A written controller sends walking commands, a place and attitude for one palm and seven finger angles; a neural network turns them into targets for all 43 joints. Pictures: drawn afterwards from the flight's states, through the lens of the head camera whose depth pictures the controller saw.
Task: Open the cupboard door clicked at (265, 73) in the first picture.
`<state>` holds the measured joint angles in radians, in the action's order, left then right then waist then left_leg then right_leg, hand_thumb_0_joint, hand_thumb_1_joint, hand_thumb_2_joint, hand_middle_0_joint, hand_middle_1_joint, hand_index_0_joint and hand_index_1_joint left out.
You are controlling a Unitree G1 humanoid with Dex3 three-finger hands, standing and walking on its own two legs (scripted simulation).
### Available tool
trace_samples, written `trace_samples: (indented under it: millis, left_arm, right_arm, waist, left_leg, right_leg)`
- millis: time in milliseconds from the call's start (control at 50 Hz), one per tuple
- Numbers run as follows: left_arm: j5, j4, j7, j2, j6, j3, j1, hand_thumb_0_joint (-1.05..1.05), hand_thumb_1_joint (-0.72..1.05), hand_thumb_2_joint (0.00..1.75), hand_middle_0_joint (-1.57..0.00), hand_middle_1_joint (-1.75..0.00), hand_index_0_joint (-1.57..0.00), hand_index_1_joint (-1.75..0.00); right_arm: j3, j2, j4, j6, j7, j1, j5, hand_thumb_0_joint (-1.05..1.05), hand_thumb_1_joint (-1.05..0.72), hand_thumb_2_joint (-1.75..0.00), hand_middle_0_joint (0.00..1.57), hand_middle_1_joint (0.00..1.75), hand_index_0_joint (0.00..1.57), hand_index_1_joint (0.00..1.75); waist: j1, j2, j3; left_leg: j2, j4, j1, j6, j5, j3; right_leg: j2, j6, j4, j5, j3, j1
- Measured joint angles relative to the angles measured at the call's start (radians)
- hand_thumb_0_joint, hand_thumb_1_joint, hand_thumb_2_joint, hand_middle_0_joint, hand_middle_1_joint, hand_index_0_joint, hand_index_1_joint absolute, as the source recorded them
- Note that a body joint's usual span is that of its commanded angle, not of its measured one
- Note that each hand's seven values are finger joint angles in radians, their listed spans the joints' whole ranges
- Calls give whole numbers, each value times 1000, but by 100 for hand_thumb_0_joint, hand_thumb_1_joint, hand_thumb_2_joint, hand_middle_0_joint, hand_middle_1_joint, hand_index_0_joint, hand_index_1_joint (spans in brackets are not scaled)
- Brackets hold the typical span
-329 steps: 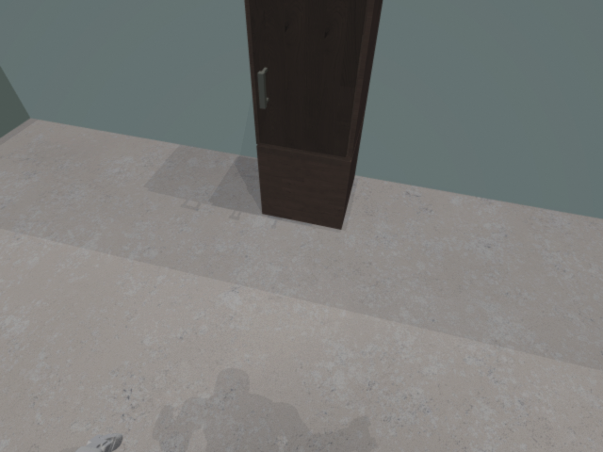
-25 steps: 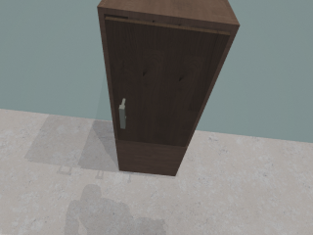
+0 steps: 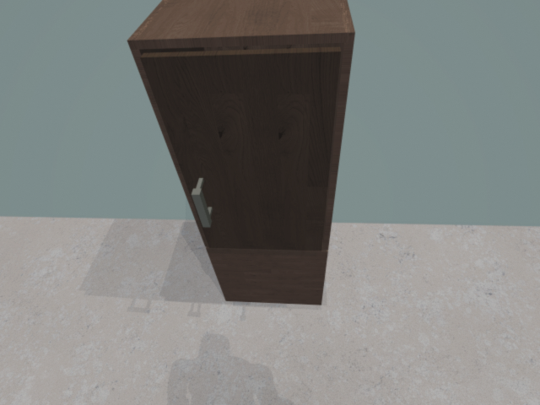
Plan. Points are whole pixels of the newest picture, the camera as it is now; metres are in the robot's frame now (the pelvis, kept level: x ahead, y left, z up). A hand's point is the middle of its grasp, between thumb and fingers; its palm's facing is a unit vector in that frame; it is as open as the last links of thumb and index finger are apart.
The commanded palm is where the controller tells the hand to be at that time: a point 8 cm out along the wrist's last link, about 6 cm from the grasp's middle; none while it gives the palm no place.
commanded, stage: come to a stop and stand still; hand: left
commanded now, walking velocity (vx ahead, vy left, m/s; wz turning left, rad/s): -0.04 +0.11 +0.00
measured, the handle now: (203, 202) +0.58 +0.21 -0.12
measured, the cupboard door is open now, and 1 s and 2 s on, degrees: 0 0 0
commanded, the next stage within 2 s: look again from close up in 0.52 s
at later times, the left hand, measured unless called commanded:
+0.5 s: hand out of the picture +0.05 +0.21 -0.19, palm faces +0.02 -0.98 -0.22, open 7.4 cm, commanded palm none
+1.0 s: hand out of the picture +0.03 +0.23 -0.18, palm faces +0.00 -0.96 -0.26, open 7.4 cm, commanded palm none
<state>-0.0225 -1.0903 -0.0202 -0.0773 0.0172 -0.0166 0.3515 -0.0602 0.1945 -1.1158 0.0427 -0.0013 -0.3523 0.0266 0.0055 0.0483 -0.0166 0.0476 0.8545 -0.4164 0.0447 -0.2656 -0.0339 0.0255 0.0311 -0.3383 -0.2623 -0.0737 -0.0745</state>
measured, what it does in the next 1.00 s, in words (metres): steps on the spot: left foot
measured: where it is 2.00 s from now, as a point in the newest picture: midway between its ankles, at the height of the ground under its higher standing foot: outside the picture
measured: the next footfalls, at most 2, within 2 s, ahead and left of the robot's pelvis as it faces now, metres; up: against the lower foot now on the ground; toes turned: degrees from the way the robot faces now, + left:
left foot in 0.18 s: +0.07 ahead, +0.15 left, +0.00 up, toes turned +5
left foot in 1.76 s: +0.00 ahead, +0.18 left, +0.00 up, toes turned +6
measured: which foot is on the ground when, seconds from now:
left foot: up 0.00-0.16, down 0.18-1.00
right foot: down 0.00-1.00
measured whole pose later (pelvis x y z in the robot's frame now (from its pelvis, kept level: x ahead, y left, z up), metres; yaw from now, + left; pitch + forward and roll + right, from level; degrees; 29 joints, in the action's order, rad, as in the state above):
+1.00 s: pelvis -0.02 +0.03 -0.02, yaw -1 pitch -4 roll +0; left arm -0.02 -0.98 -0.02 -0.23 -0.01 -0.01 0.27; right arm -0.03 0.23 -1.01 0.01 -0.02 -0.26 0.03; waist -0.01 0.01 -0.02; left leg 0.05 0.55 -0.25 0.00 -0.22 -0.08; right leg 0.04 0.00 -0.55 -0.34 -0.09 -0.14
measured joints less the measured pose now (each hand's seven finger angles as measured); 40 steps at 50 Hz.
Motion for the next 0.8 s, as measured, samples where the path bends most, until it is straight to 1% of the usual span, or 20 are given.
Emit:
trace_samples:
  millis: [60,120,160,180,200,240,300,360,380,400,440,480,620,640,680,720,760,800]
  left_arm:
    - [-4,-3,-6,6,2,-3,10,0,90,90,-21,-30,-20,-30]
    - [-8,-16,-10,2,-2,-5,18,0,90,90,-21,-30,-20,-30]
    - [-7,-28,-12,-6,-7,-7,23,0,90,90,-21,-30,-20,-30]
    - [-5,-34,-13,-10,-10,-8,26,0,90,90,-21,-30,-20,-30]
    - [-2,-40,-14,-17,-13,-8,28,0,90,90,-21,-30,-20,-30]
    - [1,-52,-20,-38,-24,-10,16,0,90,90,-21,-30,-20,-30]
    - [4,-60,-25,-61,-37,-8,-3,0,90,90,-20,-30,-20,-30]
    - [7,-57,-22,-74,-42,-6,-41,0,91,90,-20,-30,-20,-30]
    - [6,-55,-22,-75,-39,-5,-54,0,91,90,-20,-30,-20,-30]
    - [5,-52,-22,-73,-36,-4,-66,0,91,90,-20,-30,-20,-30]
    - [3,-41,-21,-70,-27,-1,-83,0,91,90,-20,-30,-20,-30]
    - [2,-31,-20,-70,-20,1,-96,0,91,90,-20,-30,-20,-30]
    - [4,-18,-19,-88,-20,1,-123,0,91,90,-20,-30,-20,-30]
    - [0,-4,-16,-94,-20,10,-120,0,91,90,-20,-30,-20,-30]
    - [-4,31,-11,-104,-9,9,-113,0,91,90,-20,-30,-20,-30]
    - [-2,54,-13,-108,0,6,-109,0,91,90,-20,-30,-20,-30]
    - [0,74,-14,-115,2,2,-101,0,91,90,-20,-30,-20,-30]
    - [0,91,-14,-127,-1,-2,-94,0,91,90,-20,-30,-20,-30]
  right_arm:
    - [4,-1,4,6,-6,29,-5,1,-91,-90,20,30,20,30]
    - [9,-5,15,0,-12,73,-12,1,-91,-90,20,30,20,30]
    - [14,-10,25,-12,-16,105,-16,1,-91,-90,20,30,20,30]
    - [17,-11,31,-23,-18,118,-16,1,-91,-90,20,30,20,30]
    - [20,-15,35,-35,-21,131,-15,1,-91,-90,20,30,20,30]
    - [25,-36,38,-49,-27,161,-13,0,-91,-90,20,30,20,30]
    - [39,-61,47,-60,-37,195,-12,0,-91,-90,20,30,20,30]
    - [48,-77,50,-62,-44,217,-14,0,-91,-90,20,30,20,30]
    - [50,-79,49,-60,-45,219,-15,0,-91,-90,20,30,20,30]
    - [46,-77,47,-58,-47,222,-19,0,-92,-90,20,30,20,30]
    - [41,-69,45,-54,-47,223,-21,-1,-93,-90,20,30,20,30]
    - [37,-60,41,-52,-44,219,-20,-1,-93,-90,20,30,21,30]
    - [38,-28,0,-47,-39,162,-14,-1,-94,-90,20,30,20,30]
    - [42,-23,9,-43,-33,146,-10,-1,-93,-90,20,30,20,30]
    - [36,-8,42,-54,-25,112,1,-1,-93,-90,20,30,20,30]
    - [27,15,62,-61,-31,89,4,0,-92,-90,20,30,20,30]
    - [22,34,74,-56,-34,74,3,0,-92,-90,20,30,20,30]
    - [20,43,85,-45,-33,68,2,0,-92,-90,20,30,20,30]
  waist:
    - [18,-7,-18]
    - [34,-23,-31]
    - [40,-34,-35]
    - [41,-35,-35]
    - [41,-40,-34]
    - [46,-79,-39]
    - [54,-110,-37]
    - [48,-112,-40]
    - [46,-104,-39]
    - [43,-90,-37]
    - [32,-65,-30]
    - [22,-53,-23]
    - [1,-53,-9]
    - [-3,-54,-11]
    - [-10,-51,-15]
    - [-16,-33,-18]
    - [-20,-18,-14]
    - [-24,-17,-13]
  left_leg:
    - [-1,-36,17,7,-45,-6]
    - [-9,-140,64,3,-72,-17]
    - [-15,-258,117,-3,-17,-26]
    - [-14,-325,151,-8,48,-32]
    - [-13,-359,175,-27,41,-36]
    - [-30,-340,184,-46,-11,-51]
    - [-39,-332,208,-56,-33,-80]
    - [-47,-345,227,-59,-28,-93]
    - [-46,-346,228,-57,-27,-92]
    - [-40,-349,229,-55,-25,-89]
    - [-33,-363,230,-52,-16,-82]
    - [-31,-379,232,-51,-4,-79]
    - [-28,-421,250,-44,25,-70]
    - [-27,-420,247,-43,26,-66]
    - [-25,-391,217,-42,22,-61]
    - [-19,-351,191,-43,10,-54]
    - [-12,-321,174,-43,1,-50]
    - [-9,-302,167,-42,-3,-45]
  right_leg:
    - [6,-4,-21,-18,-2,-8]
    - [16,-15,-51,-44,1,-15]
    - [19,-27,-86,-70,4,-22]
    - [16,-33,-113,-88,4,-28]
    - [16,-40,-147,-111,4,-38]
    - [37,-48,-194,-138,17,-45]
    - [55,-53,-237,-155,29,-50]
    - [65,-55,-235,-161,31,-43]
    - [64,-64,-212,-162,29,-31]
    - [57,-65,-192,-150,25,-22]
    - [47,-61,-156,-123,18,-10]
    - [43,-60,-133,-107,15,-5]
    - [35,-53,-93,-84,4,15]
    - [34,-51,-93,-83,0,15]
    - [35,-46,-131,-95,-4,-16]
    - [30,-42,-162,-106,-9,-36]
    - [25,-39,-184,-111,-11,-48]
    - [24,-37,-206,-115,-14,-56]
